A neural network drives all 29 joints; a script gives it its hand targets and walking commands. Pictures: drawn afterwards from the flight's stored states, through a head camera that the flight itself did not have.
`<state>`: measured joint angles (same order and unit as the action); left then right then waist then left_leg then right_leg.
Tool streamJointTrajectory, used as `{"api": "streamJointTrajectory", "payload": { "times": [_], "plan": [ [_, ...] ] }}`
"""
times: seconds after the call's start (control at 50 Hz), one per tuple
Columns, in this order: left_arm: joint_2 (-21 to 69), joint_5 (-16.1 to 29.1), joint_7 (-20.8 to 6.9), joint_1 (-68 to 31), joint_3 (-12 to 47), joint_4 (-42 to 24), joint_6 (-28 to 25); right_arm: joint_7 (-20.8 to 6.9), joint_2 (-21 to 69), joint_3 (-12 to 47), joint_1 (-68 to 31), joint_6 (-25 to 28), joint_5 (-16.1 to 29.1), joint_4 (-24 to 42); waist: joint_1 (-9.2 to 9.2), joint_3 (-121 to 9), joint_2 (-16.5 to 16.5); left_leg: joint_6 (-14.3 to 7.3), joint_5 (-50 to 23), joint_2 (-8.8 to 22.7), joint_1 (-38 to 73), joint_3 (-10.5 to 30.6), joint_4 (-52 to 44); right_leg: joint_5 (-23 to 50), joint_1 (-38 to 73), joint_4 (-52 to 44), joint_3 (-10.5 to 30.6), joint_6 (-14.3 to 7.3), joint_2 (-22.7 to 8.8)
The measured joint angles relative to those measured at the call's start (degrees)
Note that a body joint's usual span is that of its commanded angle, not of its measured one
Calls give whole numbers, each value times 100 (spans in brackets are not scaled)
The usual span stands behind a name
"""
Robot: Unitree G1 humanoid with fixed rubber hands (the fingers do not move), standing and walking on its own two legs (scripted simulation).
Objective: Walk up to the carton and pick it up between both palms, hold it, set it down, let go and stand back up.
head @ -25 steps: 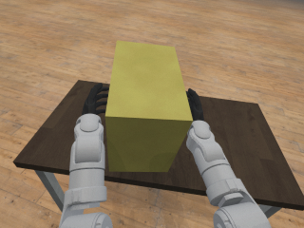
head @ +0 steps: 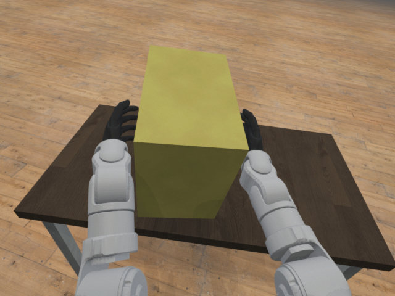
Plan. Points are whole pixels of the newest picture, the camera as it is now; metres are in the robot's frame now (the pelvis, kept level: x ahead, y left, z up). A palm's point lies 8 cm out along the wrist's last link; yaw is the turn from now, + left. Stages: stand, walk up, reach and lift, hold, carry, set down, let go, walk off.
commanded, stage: reach and lift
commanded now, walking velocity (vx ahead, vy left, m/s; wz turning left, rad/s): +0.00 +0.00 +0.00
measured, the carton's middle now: (182, 133) +0.44 +0.00 +0.13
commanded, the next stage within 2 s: hold in 0.22 s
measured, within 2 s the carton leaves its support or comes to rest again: neither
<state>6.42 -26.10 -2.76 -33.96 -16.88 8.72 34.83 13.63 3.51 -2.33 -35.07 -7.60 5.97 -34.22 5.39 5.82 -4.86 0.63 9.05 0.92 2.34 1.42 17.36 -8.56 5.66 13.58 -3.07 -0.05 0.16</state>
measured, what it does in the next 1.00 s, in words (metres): stands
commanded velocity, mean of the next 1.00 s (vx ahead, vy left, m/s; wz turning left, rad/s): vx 0.00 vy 0.00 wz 0.00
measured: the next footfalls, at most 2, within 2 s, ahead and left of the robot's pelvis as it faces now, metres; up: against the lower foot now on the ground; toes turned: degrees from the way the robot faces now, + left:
none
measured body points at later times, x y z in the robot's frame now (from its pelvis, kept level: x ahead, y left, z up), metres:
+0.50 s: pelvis +0.00 +0.00 +0.00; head -0.05 +0.03 +0.45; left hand +0.37 +0.14 +0.19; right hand +0.36 -0.13 +0.17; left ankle +0.02 +0.12 -0.75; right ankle +0.00 -0.11 -0.75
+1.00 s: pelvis -0.01 -0.01 +0.00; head -0.05 +0.02 +0.44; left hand +0.36 +0.14 +0.19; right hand +0.36 -0.13 +0.17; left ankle +0.02 +0.12 -0.75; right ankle +0.00 -0.11 -0.75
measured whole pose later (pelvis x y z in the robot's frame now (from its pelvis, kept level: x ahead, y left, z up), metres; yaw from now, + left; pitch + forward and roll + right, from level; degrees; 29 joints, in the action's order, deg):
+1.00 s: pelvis -0.01 -0.01 +0.00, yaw +0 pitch -13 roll -1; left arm 6.6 -27.7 -4.8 -33.4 -17.1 1.6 41.1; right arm 14.5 3.6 -0.4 -35.2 -11.9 7.9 -29.1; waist 5.5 6.8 -4.5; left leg 1.0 8.6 1.2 4.5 1.6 16.9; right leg -8.6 7.4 14.0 -3.3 -0.5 0.4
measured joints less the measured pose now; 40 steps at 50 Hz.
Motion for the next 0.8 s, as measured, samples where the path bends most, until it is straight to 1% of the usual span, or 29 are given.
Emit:
{"api": "streamJointTrajectory", "payload": {
  "times": [0.24, 0.48, 0.62, 0.8],
  "plan": [
    [-19, -5, -19, 3, 48, -143, 103, 31, -22, 61, 11, -24, 84, 109, 30, 35, 25, -3, 17, -5, 28, 12, 34, 5, 58, -18, -14, 7, -4],
    [15, -40, -27, 90, 88, -537, 401, 61, -88, 227, 21, -230, 260, 357, 17, 65, 25, -2, -1, 0, 136, -8, 20, 22, 151, -16, 3, 2, -1],
    [25, -97, -66, -9, 23, -563, 559, 30, -39, 137, -67, -368, 197, 358, -16, 57, 48, -2, -52, -8, 157, -12, -27, 20, 124, 36, 5, -9, -10],
    [28, -151, -142, -87, -61, -526, 604, 12, 33, 40, -118, -427, 96, 345, -24, 62, 69, 12, -88, 2, 161, -2, -67, 13, 99, 67, -8, -27, -2]
  ]
}}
